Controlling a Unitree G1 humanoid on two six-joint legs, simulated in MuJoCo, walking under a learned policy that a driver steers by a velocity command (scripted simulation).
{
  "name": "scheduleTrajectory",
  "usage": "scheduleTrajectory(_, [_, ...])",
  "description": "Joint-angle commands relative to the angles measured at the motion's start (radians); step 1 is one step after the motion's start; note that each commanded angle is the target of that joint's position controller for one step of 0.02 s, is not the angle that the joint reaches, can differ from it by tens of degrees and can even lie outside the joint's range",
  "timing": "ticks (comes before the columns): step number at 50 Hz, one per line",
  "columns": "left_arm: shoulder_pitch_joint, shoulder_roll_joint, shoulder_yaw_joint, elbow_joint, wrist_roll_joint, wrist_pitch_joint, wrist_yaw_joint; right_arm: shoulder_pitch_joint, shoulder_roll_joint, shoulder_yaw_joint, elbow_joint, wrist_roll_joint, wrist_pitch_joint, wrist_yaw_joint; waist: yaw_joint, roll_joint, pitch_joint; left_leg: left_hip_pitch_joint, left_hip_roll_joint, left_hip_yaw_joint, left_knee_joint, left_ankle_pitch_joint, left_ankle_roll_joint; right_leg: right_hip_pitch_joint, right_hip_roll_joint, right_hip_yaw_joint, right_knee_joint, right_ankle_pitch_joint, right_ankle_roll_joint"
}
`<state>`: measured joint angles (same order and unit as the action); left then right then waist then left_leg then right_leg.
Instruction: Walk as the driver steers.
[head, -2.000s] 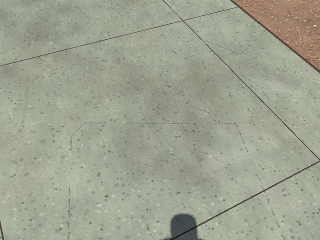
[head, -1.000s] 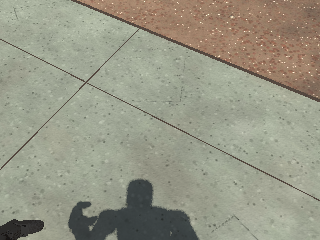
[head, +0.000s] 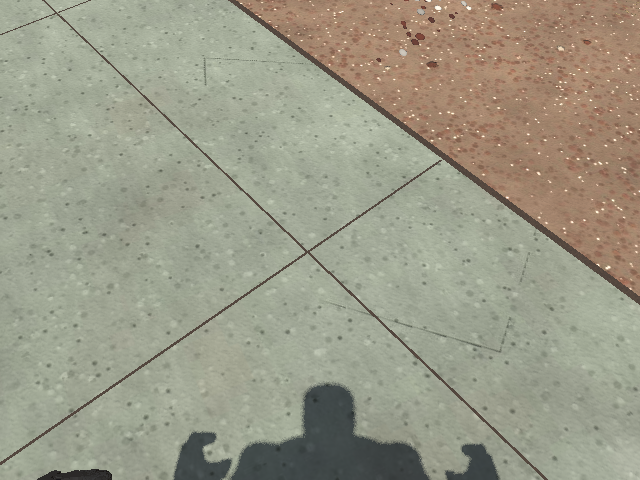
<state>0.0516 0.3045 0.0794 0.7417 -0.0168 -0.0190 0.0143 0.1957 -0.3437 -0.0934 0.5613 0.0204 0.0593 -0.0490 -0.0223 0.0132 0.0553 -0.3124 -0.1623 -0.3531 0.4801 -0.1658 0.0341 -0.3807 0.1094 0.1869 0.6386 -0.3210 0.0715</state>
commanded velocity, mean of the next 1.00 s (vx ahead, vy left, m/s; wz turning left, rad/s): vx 0.00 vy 0.00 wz -0.14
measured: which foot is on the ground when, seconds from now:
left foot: down 0.00-0.06, up 0.08-0.44, down 0.46-0.84, up 0.86-1.00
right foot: up 0.00-0.06, down 0.08-0.46, up 0.48-0.80, down 0.82-1.00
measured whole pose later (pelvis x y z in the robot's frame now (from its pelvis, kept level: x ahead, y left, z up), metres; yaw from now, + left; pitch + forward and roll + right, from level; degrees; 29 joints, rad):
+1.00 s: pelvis +0.01 -0.04 +0.00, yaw -14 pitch +3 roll +2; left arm 0.20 0.33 0.08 0.61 -0.02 0.03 0.01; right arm 0.08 -0.33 -0.10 0.64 -0.01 0.00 -0.03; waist 0.01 0.04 0.09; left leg -0.55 0.01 -0.05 1.12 -0.42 -0.06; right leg -0.33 0.04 0.05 0.51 -0.22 -0.06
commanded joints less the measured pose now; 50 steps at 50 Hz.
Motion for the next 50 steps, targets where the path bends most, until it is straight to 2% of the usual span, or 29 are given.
scheduleTrajectory(1, [0.006,0.113,0.036,-0.059,-0.004,-0.031,-0.01,-0.019,-0.168,-0.053,-0.079,0.005,-0.004,0.003,0.009,0.185,-0.147,0.153,0.224,-0.315,-0.091,0.136,0.114,0.062,-0.006,-0.009,-0.146,0.035,-0.017])
scheduleTrajectory(3, [0.058,0.131,0.049,-0.038,-0.003,-0.032,-0.009,-0.034,-0.143,-0.042,-0.084,0.016,-0.002,0.007,0.035,0.122,-0.155,0.053,0.153,-0.276,-0.016,-0.038,0.063,0.242,-0.08,-0.011,-0.329,0.2,-0.047])
scheduleTrajectory(4, [0.044,0.168,0.053,-0.051,0.009,-0.022,-0.003,0.056,-0.084,-0.025,-0.066,0.008,0.0,0.014,-0.016,-0.053,-0.204,-0.05,0.063,-0.15,0.154,-0.369,0.02,0.377,-0.265,0.138,-0.335,0.224,-0.125])
scheduleTrajectory(5, [0.015,0.205,0.053,-0.065,0.048,-0.01,-0.001,0.068,-0.1,-0.03,-0.09,0.019,-0.005,0.016,-0.04,-0.265,-0.156,-0.208,-0.045,0.053,0.377,-0.486,-0.028,0.329,-0.42,0.332,-0.367,0.316,-0.262])
scheduleTrajectory(6, [-0.008,0.169,0.049,-0.081,0.06,-0.015,0.001,0.05,-0.189,-0.054,-0.088,0.004,-0.017,0.022,-0.028,-0.232,-0.102,-0.264,0.047,0.092,0.55,-0.429,-0.071,0.255,-0.482,0.356,-0.382,0.301,-0.32])
scheduleTrajectory(7, [-0.052,0.121,0.035,-0.096,0.047,-0.013,0.011,0.056,-0.219,-0.065,-0.066,0.004,-0.015,0.026,-0.033,-0.172,-0.076,-0.268,0.087,0.125,0.616,-0.354,-0.087,0.227,-0.428,0.242,-0.368,0.245,-0.296])
scheduleTrajectory(9, [-0.067,0.091,0.021,-0.107,0.024,0.001,0.035,0.082,-0.173,-0.056,-0.039,-0.002,-0.001,0.026,-0.019,-0.13,-0.056,-0.307,0.112,0.173,0.742,-0.246,-0.114,0.231,-0.339,0.097,-0.35,0.199,-0.254])
scheduleTrajectory(12, [0.029,0.105,0.013,-0.084,0.031,0.018,0.043,0.008,-0.107,-0.022,-0.077,0.003,-0.009,0.03,0.044,-0.115,-0.049,-0.342,0.158,0.268,0.723,-0.22,-0.142,0.267,-0.322,0.015,-0.354,0.339,-0.294])
scheduleTrajectory(14, [0.096,0.128,0.015,-0.059,0.031,0.023,0.03,-0.03,-0.069,-0.003,-0.092,-0.01,-0.02,0.023,0.073,-0.124,-0.082,-0.315,0.152,0.256,0.628,-0.276,-0.149,0.332,-0.337,0.032,-0.33,0.449,-0.328])
scheduleTrajectory(17, [0.039,0.114,0.002,-0.054,0.018,0.017,-0.003,0.003,-0.003,0.028,-0.063,-0.034,-0.029,0.019,0.037,-0.152,-0.129,-0.089,0.175,0.289,0.334,-0.306,-0.135,0.27,-0.303,-0.021,-0.297,0.51,-0.306])
scheduleTrajectory(20, [0.072,0.166,0.013,-0.032,-0.01,0.016,-0.026,0.027,-0.038,0.012,-0.027,-0.025,-0.029,0.011,0.028,-0.193,-0.089,0.067,0.113,0.354,0.032,-0.152,-0.132,0.214,-0.28,0.028,-0.263,0.518,-0.287])
scheduleTrajectory(22, [0.096,0.183,0.017,-0.029,-0.032,0.01,-0.024,0.063,-0.09,-0.006,-0.014,-0.016,-0.032,0.003,0.008,-0.176,-0.101,0.225,0.132,0.314,-0.164,0.022,-0.075,0.152,-0.266,0.086,-0.225,0.474,-0.227])
scheduleTrajectory(23, [0.1,0.142,0.004,-0.041,-0.017,-0.002,-0.027,0.107,-0.139,-0.019,-0.017,-0.021,-0.028,-0.008,0.0,-0.095,-0.163,0.371,0.257,0.236,-0.113,0.192,-0.034,0.057,-0.233,0.068,-0.156,0.319,-0.163])
scheduleTrajectory(24, [0.112,0.069,-0.012,-0.061,-0.012,-0.015,-0.031,0.09,-0.221,-0.039,-0.017,-0.044,-0.014,-0.015,0.025,0.159,-0.165,0.399,0.434,0.114,-0.066,0.371,0.081,-0.11,-0.118,-0.081,-0.015,0.031,-0.083])
scheduleTrajectory(25, [0.102,0.103,-0.003,-0.057,-0.022,-0.015,-0.026,0.071,-0.172,-0.035,-0.023,-0.058,-0.014,-0.008,-0.014,0.237,-0.173,0.328,0.535,0.043,-0.108,0.415,0.194,-0.146,-0.093,-0.169,0.164,-0.248,-0.04])
scheduleTrajectory(26, [0.109,0.151,0.02,-0.051,-0.027,-0.003,-0.021,0.048,-0.115,-0.016,-0.036,-0.066,-0.023,-0.003,-0.023,0.204,-0.143,0.296,0.555,0.048,-0.13,0.461,0.236,-0.192,-0.113,-0.156,0.383,-0.323,-0.013])
scheduleTrajectory(28, [0.176,0.13,0.033,-0.024,-0.023,0.041,-0.004,-0.062,-0.062,-0.001,-0.043,-0.046,-0.042,-0.002,0.034,0.164,-0.094,0.242,0.476,0.192,-0.131,0.417,0.179,-0.224,-0.147,-0.14,0.52,-0.237,0.017])
scheduleTrajectory(30, [0.16,0.097,0.026,-0.044,-0.014,0.068,0.002,-0.086,-0.057,-0.002,-0.03,-0.037,-0.056,-0.003,0.034,0.157,-0.059,0.217,0.448,0.276,-0.144,0.408,0.162,-0.239,-0.168,-0.163,0.503,-0.136,0.042])
scheduleTrajectory(34, [0.097,0.057,0.008,-0.122,-0.013,0.073,-0.029,-0.078,-0.078,-0.019,-0.008,-0.038,-0.051,-0.005,0.001,0.139,-0.085,0.249,0.462,0.361,-0.134,0.354,0.166,-0.177,-0.197,-0.211,0.293,-0.055,0.04])
scheduleTrajectory(37, [0.108,0.08,0.016,-0.16,-0.011,0.081,-0.05,-0.08,-0.123,-0.039,0.006,-0.02,-0.055,0.014,0.004,0.14,-0.108,0.239,0.5,0.394,-0.101,0.387,0.158,-0.077,-0.184,-0.262,0.168,-0.047,-0.001])
scheduleTrajectory(40, [0.168,0.102,0.037,-0.17,-0.013,0.1,-0.053,-0.105,-0.121,-0.045,0.02,0.01,-0.067,0.034,0.049,0.123,-0.113,0.196,0.503,0.456,0.016,0.333,0.089,0.06,-0.147,-0.305,-0.014,0.048,-0.061])
scheduleTrajectory(41, [0.223,0.131,0.055,-0.157,-0.008,0.099,-0.04,-0.065,-0.095,-0.041,0.043,0.012,-0.07,0.041,0.07,0.061,-0.129,0.129,0.455,0.508,0.137,0.272,0.034,0.183,-0.116,-0.283,-0.108,0.151,-0.1])
scheduleTrajectory(42, [0.303,0.245,0.094,-0.156,-0.009,0.093,-0.018,-0.038,-0.064,-0.033,0.038,-0.011,-0.075,0.045,0.096,-0.155,-0.146,-0.09,0.348,0.571,0.41,0.015,-0.058,0.391,-0.221,-0.058,-0.196,0.564,-0.185])
scheduleTrajectory(43, [0.297,0.368,0.111,-0.186,0.021,0.071,-0.014,-0.129,0.005,-0.002,-0.055,-0.048,-0.079,0.038,0.08,-0.4,-0.201,-0.397,0.161,0.464,0.68,-0.554,-0.129,0.478,-0.47,0.422,-0.256,0.715,-0.429])
scheduleTrajectory(44, [0.292,0.294,0.09,-0.193,0.034,0.038,-0.029,-0.191,-0.054,-0.016,-0.043,-0.045,-0.075,0.029,0.135,-0.197,-0.251,-0.425,0.17,0.289,0.796,-0.555,-0.115,0.464,-0.491,0.401,-0.298,0.57,-0.463])
scheduleTrajectory(45, [0.26,0.266,0.075,-0.185,0.028,0.019,-0.026,-0.206,-0.062,-0.017,-0.045,-0.024,-0.075,0.024,0.107,-0.164,-0.191,-0.431,0.179,0.261,0.797,-0.469,-0.085,0.401,-0.448,0.323,-0.312,0.459,-0.417])
scheduleTrajectory(46, [0.207,0.239,0.069,-0.185,0.005,0.014,-0.017,-0.184,-0.069,-0.023,-0.025,-0.024,-0.077,0.016,0.072,-0.096,-0.142,-0.428,0.199,0.249,0.741,-0.371,-0.072,0.358,-0.389,0.259,-0.316,0.354,-0.358])
scheduleTrajectory(47, [0.142,0.208,0.057,-0.197,-0.015,0.023,-0.006,-0.17,-0.091,-0.031,-0.018,-0.034,-0.076,0.007,0.042,-0.088,-0.11,-0.419,0.208,0.245,0.68,-0.29,-0.072,0.314,-0.355,0.217,-0.315,0.328,-0.318])
scheduleTrajectory(50, [0.09,0.195,0.045,-0.223,0.003,0.04,0.019,-0.111,-0.066,-0.027,0.018,-0.037,-0.077,0.016,0.007,-0.114,-0.146,-0.302,0.155,0.259,0.637,-0.164,-0.101,0.23,-0.283,0.156,-0.3,0.407,-0.296])
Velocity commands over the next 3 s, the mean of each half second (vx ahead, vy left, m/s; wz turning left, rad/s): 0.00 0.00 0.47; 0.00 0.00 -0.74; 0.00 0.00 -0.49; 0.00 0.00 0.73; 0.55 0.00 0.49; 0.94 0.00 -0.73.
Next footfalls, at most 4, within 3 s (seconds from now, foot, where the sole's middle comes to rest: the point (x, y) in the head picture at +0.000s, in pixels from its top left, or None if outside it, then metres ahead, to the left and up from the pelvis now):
0.08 right None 0.08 -0.13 -0.78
0.46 left None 0.01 0.13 -0.78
0.82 right None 0.05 -0.13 -0.78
1.32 left None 0.18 0.05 -0.78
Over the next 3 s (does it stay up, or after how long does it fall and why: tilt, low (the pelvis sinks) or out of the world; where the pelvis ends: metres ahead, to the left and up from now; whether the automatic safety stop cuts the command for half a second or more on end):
stays up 0.62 0.05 -0.01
